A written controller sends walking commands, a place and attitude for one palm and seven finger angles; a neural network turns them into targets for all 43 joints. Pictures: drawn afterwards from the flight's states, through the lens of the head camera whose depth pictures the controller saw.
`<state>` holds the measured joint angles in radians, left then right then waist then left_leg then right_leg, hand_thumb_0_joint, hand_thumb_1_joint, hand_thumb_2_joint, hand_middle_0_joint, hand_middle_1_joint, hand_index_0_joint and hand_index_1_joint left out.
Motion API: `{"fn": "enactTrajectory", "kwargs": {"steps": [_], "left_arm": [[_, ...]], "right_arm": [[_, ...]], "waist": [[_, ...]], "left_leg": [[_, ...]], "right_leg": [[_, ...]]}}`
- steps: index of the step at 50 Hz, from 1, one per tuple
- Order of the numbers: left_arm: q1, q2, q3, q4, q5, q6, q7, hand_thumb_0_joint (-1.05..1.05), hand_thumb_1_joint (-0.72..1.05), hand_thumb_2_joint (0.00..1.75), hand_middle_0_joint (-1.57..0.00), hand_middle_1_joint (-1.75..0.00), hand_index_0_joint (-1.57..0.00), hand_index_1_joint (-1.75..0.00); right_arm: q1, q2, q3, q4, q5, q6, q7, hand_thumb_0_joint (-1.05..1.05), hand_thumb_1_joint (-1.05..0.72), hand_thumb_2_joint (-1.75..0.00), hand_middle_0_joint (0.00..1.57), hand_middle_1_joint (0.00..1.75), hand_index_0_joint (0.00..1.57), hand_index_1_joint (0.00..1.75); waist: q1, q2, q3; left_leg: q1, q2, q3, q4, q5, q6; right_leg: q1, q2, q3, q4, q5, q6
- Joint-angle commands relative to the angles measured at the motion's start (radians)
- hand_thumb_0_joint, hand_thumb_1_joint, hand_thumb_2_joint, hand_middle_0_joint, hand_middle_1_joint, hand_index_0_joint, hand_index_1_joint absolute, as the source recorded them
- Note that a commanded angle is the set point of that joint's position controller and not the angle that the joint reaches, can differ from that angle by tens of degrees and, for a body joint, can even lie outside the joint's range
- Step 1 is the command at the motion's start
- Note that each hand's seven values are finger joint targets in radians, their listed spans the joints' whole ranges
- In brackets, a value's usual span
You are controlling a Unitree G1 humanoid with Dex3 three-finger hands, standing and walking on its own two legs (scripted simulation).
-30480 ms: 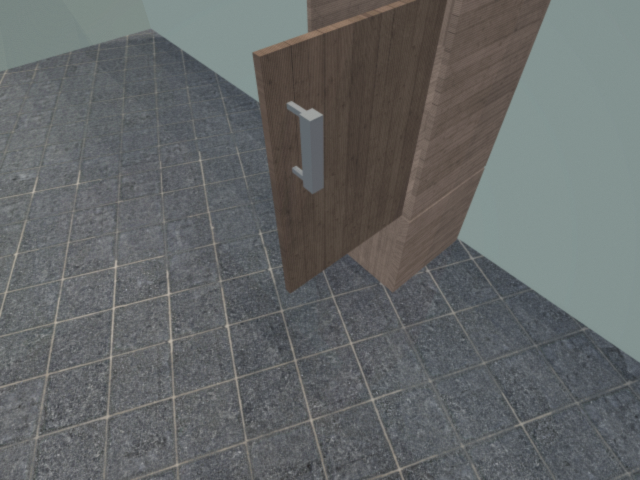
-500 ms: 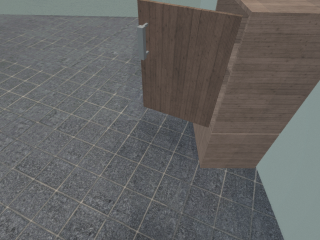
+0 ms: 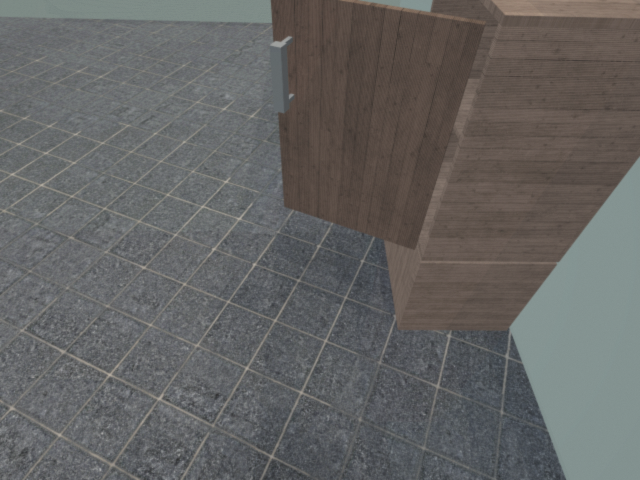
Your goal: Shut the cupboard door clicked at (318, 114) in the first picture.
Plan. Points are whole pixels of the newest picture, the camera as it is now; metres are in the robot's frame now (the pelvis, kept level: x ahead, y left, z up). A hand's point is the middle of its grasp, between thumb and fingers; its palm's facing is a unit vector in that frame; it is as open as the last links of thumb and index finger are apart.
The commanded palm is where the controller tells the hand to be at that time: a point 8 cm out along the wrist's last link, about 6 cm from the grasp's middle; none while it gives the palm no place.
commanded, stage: look to check the result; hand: left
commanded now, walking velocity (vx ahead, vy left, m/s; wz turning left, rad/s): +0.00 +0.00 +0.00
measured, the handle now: (285, 74) +0.89 +0.12 +0.09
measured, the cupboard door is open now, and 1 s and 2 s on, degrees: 66 66 66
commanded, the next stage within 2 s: walk to a spot facing it in 0.04 s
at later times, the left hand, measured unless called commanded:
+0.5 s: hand out of the picture -0.01 +0.20 -0.21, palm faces +0.17 -0.97 -0.18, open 7.4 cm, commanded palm none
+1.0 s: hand out of the picture +0.00 +0.23 -0.16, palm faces +0.40 -0.86 -0.32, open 7.4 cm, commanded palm none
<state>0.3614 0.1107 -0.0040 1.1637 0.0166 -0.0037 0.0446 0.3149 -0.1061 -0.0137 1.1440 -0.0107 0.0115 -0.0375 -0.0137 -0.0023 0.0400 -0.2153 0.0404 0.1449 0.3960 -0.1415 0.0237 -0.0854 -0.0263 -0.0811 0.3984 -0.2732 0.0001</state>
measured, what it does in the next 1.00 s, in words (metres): steps on the spot, turning left: right foot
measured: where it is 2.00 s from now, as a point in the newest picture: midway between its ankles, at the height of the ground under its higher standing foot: outside the picture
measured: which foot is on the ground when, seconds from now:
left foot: down 0.00-0.98, up 1.00-1.00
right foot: down 0.00-0.50, up 0.52-0.96, down 0.98-1.00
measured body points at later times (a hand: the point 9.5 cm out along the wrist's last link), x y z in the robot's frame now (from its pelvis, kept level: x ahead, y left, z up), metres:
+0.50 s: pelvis +0.01 +0.02 -0.03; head +0.03 +0.05 +0.42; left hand -0.01 +0.25 -0.19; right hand +0.02 -0.21 -0.17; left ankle +0.04 +0.10 -0.74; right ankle -0.03 -0.11 -0.74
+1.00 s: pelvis +0.00 -0.02 -0.01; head +0.05 +0.00 +0.44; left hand -0.02 +0.28 -0.14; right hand +0.17 -0.24 -0.15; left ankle +0.03 +0.10 -0.74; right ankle +0.03 -0.14 -0.75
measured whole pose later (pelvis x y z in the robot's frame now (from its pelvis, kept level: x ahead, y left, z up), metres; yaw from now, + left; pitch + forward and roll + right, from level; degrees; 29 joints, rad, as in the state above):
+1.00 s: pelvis +0.00 -0.02 -0.01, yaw +26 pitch +4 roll +0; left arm 0.16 0.26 0.06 0.85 0.03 0.04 0.02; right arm 0.20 -0.25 -0.10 0.92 -0.02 0.07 0.00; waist -0.03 0.01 0.05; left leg -0.45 -0.14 -0.15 0.53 -0.20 0.00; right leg -0.25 0.00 0.03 0.47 -0.33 0.00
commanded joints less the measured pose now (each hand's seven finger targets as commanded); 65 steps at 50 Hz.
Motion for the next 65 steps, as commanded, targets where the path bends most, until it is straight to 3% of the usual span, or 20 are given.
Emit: {"fn": "enactTrajectory", "kwargs": {"steps": [1, 13, 17, 20, 22, 23, 24, 25, 26, 29, 31, 43, 47, 48, 49, 51, 53, 56, 61, 65], "left_arm": [[0.098, 0.089, 0.017, -0.006, -0.003, -0.009, 0.005, 0.00, 0.90, 0.90, -0.20, -0.30, -0.20, -0.30], [0.066, 0.124, 0.048, -0.045, -0.002, 0.003, 0.008, 0.00, 0.90, 0.90, -0.20, -0.30, -0.20, -0.30], [0.026, 0.172, 0.078, -0.100, 0.004, 0.015, 0.008, 0.00, 0.90, 0.90, -0.20, -0.30, -0.20, -0.30], [-0.034, 0.193, 0.092, -0.151, 0.016, 0.015, 0.008, 0.00, 0.90, 0.90, -0.20, -0.30, -0.20, -0.30], [-0.072, 0.216, 0.104, -0.178, 0.020, 0.015, 0.009, 0.00, 0.90, 0.90, -0.20, -0.30, -0.20, -0.30], [-0.072, 0.218, 0.108, -0.189, 0.015, 0.017, 0.006, 0.00, 0.90, 0.90, -0.20, -0.30, -0.20, -0.30], [-0.045, 0.198, 0.107, -0.204, 0.004, 0.023, 0.000, 0.00, 0.90, 0.90, -0.20, -0.30, -0.20, -0.30], [-0.049, 0.158, 0.098, -0.234, -0.008, 0.027, 0.000, 0.00, 0.90, 0.90, -0.20, -0.30, -0.20, -0.30], [-0.123, 0.178, 0.088, -0.258, 0.000, 0.038, 0.004, 0.00, 0.90, 0.90, -0.20, -0.30, -0.20, -0.30], [-0.173, 0.184, 0.102, -0.275, 0.009, 0.043, -0.011, 0.00, 0.90, 0.90, -0.20, -0.30, -0.20, -0.30], [-0.170, 0.187, 0.104, -0.277, 0.012, 0.036, -0.023, 0.00, 0.90, 0.90, -0.20, -0.30, -0.20, -0.30], [-0.188, 0.214, 0.094, -0.350, 0.009, 0.045, -0.022, 0.00, 0.90, 0.90, -0.20, -0.30, -0.20, -0.30], [-0.030, 0.265, 0.110, -0.318, 0.001, 0.043, -0.013, 0.00, 0.90, 0.90, -0.20, -0.30, -0.20, -0.30], [-0.011, 0.326, 0.123, -0.322, 0.012, 0.035, -0.007, 0.00, 0.90, 0.90, -0.20, -0.30, -0.20, -0.30], [-0.078, 0.393, 0.132, -0.352, 0.026, 0.030, 0.000, 0.00, 0.90, 0.90, -0.20, -0.30, -0.20, -0.30], [-0.295, 0.327, 0.097, -0.412, 0.010, 0.027, 0.009, 0.00, 0.90, 0.90, -0.20, -0.30, -0.20, -0.30], [-0.250, 0.255, 0.088, -0.383, 0.005, 0.002, 0.005, 0.00, 0.90, 0.90, -0.20, -0.30, -0.20, -0.30], [-0.129, 0.275, 0.095, -0.349, 0.007, -0.003, 0.005, 0.00, 0.90, 0.90, -0.20, -0.30, -0.20, -0.30], [0.011, 0.320, 0.111, -0.310, 0.013, 0.003, -0.001, 0.00, 0.90, 0.90, -0.20, -0.30, -0.20, -0.30], [-0.022, 0.334, 0.121, -0.328, 0.010, 0.003, -0.007, 0.00, 0.90, 0.90, -0.20, -0.30, -0.20, -0.30]], "right_arm": [[0.082, -0.088, -0.009, -0.012, 0.002, -0.004, -0.001, 0.00, -0.90, -0.90, 0.20, 0.30, 0.20, 0.30], [0.052, -0.101, -0.022, -0.044, -0.002, 0.008, 0.006, 0.00, -0.90, -0.90, 0.20, 0.30, 0.20, 0.30], [0.020, -0.098, -0.038, -0.090, -0.003, 0.023, 0.017, 0.00, -0.90, -0.90, 0.20, 0.30, 0.20, 0.30], [-0.023, -0.101, -0.053, -0.139, -0.008, 0.037, 0.026, 0.00, -0.90, -0.90, 0.20, 0.30, 0.20, 0.30], [-0.020, -0.113, -0.056, -0.162, -0.004, 0.029, 0.033, 0.00, -0.90, -0.90, 0.20, 0.30, 0.20, 0.30], [0.009, -0.135, -0.058, -0.163, -0.004, 0.022, 0.035, 0.00, -0.90, -0.90, 0.20, 0.30, 0.20, 0.30], [0.066, -0.187, -0.062, -0.158, -0.011, 0.012, 0.032, 0.00, -0.90, -0.90, 0.20, 0.30, 0.20, 0.30], [0.115, -0.257, -0.074, -0.152, -0.020, 0.007, 0.019, 0.00, -0.90, -0.90, 0.20, 0.30, 0.20, 0.30], [0.147, -0.276, -0.077, -0.131, -0.018, 0.011, 0.008, 0.00, -0.90, -0.90, 0.20, 0.30, 0.20, 0.30], [0.036, -0.270, -0.077, -0.187, -0.020, 0.008, 0.001, 0.00, -0.90, -0.90, 0.20, 0.30, 0.20, 0.30], [-0.015, -0.266, -0.074, -0.210, -0.018, 0.000, 0.000, 0.00, -0.90, -0.90, 0.20, 0.30, 0.20, 0.30], [-0.059, -0.330, -0.112, -0.271, -0.024, 0.028, 0.023, 0.00, -0.90, -0.90, 0.20, 0.30, 0.20, 0.30], [-0.143, -0.307, -0.117, -0.307, -0.013, 0.041, 0.029, 0.00, -0.90, -0.90, 0.20, 0.30, 0.20, 0.30], [-0.140, -0.254, -0.114, -0.312, 0.000, 0.045, 0.034, 0.00, -0.90, -0.90, 0.20, 0.30, 0.20, 0.30], [-0.117, -0.209, -0.113, -0.322, 0.001, 0.042, 0.034, 0.00, -0.90, -0.90, 0.20, 0.30, 0.20, 0.30], [-0.066, -0.239, -0.113, -0.317, -0.019, 0.046, 0.050, 0.00, -0.90, -0.90, 0.20, 0.30, 0.20, 0.30], [-0.076, -0.235, -0.103, -0.296, -0.016, 0.048, 0.057, 0.00, -0.90, -0.90, 0.20, 0.30, 0.20, 0.30], [-0.156, -0.219, -0.084, -0.335, -0.006, 0.046, 0.064, 0.00, -0.90, -0.90, 0.20, 0.30, 0.20, 0.30], [-0.270, -0.193, -0.059, -0.360, -0.004, 0.042, 0.069, 0.00, -0.90, -0.90, 0.20, 0.30, 0.20, 0.30], [-0.180, -0.212, -0.064, -0.336, -0.005, 0.031, 0.065, 0.00, -0.90, -0.90, 0.20, 0.30, 0.20, 0.30]], "waist": [[-0.001, 0.003, 0.081], [0.004, -0.017, 0.070], [0.005, -0.111, 0.067], [0.001, -0.167, 0.091], [-0.012, -0.126, 0.074], [-0.021, -0.047, 0.038], [-0.032, 0.164, -0.007], [-0.047, 0.353, -0.043], [-0.071, 0.289, -0.051], [-0.033, 0.137, -0.053], [-0.009, 0.073, -0.059], [-0.021, 0.182, -0.114], [0.049, 0.143, -0.127], [0.055, -0.028, -0.116], [0.045, -0.264, -0.071], [-0.059, -0.053, 0.006], [-0.056, -0.166, -0.006], [0.001, -0.175, -0.037], [0.071, -0.221, -0.040], [0.011, -0.213, -0.081]], "left_leg": [[0.062, 0.080, -0.115, -0.067, -0.001, 0.000], [-0.029, 0.060, -0.120, 0.029, 0.044, 0.000], [-0.117, 0.011, -0.080, 0.219, -0.005, -0.017], [-0.200, 0.008, -0.071, 0.435, -0.251, -0.033], [-0.187, 0.035, -0.081, 0.345, -0.232, -0.033], [-0.104, 0.053, -0.113, 0.227, -0.023, -0.019], [-0.019, 0.133, -0.295, 0.095, 0.347, 0.040], [0.097, 0.294, -0.564, 0.002, 0.636, 0.160], [0.087, 0.316, -0.606, -0.059, 0.448, 0.187], [-0.003, 0.246, -0.559, -0.125, -0.027, 0.114], [-0.010, 0.193, -0.507, -0.141, -0.078, 0.098], [0.011, 0.117, -0.596, -0.139, -0.123, 0.108], [-0.189, 0.010, -0.528, -0.087, -0.183, 0.013], [-0.323, -0.087, -0.423, 0.100, -0.296, -0.043], [-0.420, -0.201, -0.236, 0.476, -0.371, -0.095], [-0.376, -0.113, -0.256, 0.757, -0.356, -0.065], [-0.412, -0.058, -0.208, 0.812, -0.275, -0.082], [-0.424, -0.050, -0.135, 0.684, -0.279, -0.091], [-0.335, -0.054, -0.048, 0.418, -0.298, -0.077], [-0.098, -0.085, -0.012, 0.186, -0.167, -0.044]], "right_leg": [[-0.153, -0.083, 0.084, -0.121, 0.044, -0.035], [-0.120, -0.122, 0.050, -0.047, 0.044, -0.042], [-0.141, -0.228, 0.079, -0.062, 0.013, -0.101], [-0.154, -0.330, 0.077, -0.059, 0.164, -0.161], [-0.116, -0.339, 0.012, 0.049, 0.308, -0.143], [-0.139, -0.298, -0.045, 0.168, 0.307, -0.092], [-0.207, -0.183, -0.114, 0.363, 0.169, -0.010], [-0.364, -0.042, -0.098, 0.570, -0.329, 0.050], [-0.387, -0.030, 0.029, 0.714, -0.397, 0.027], [-0.456, -0.059, 0.117, 0.798, -0.173, 0.035], [-0.458, -0.053, 0.118, 0.769, -0.080, 0.050], [-0.310, 0.041, 0.100, 0.362, -0.151, 0.054], [0.014, 0.050, 0.078, -0.011, -0.043, 0.018], [0.088, -0.120, 0.258, -0.166, -0.149, -0.045], [-0.005, -0.408, 0.563, -0.280, -0.261, -0.173], [-0.202, -0.396, 0.379, -0.197, -0.035, -0.187], [-0.068, -0.274, 0.213, -0.066, 0.364, -0.154], [0.096, -0.267, 0.110, 0.024, 0.670, -0.129], [0.172, -0.280, 0.063, 0.096, 0.810, -0.107], [0.068, -0.279, -0.009, 0.230, 0.810, -0.063]]}}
